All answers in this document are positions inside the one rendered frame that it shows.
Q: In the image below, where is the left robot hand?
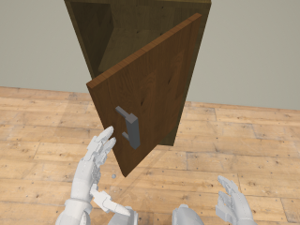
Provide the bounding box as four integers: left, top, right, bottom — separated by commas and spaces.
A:
70, 126, 131, 217

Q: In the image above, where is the right robot shin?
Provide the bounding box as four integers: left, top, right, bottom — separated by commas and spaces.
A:
179, 203, 188, 208

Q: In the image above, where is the right robot hand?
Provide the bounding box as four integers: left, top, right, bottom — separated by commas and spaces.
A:
215, 175, 254, 225

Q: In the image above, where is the left robot forearm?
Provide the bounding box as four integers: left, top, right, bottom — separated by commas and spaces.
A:
55, 198, 93, 225

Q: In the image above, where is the handle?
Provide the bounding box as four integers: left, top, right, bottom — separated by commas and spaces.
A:
115, 106, 141, 150

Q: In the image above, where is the right robot thigh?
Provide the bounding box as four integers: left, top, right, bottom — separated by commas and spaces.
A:
172, 207, 204, 225

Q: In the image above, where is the cupboard door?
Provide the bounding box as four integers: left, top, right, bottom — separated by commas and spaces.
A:
86, 13, 203, 177

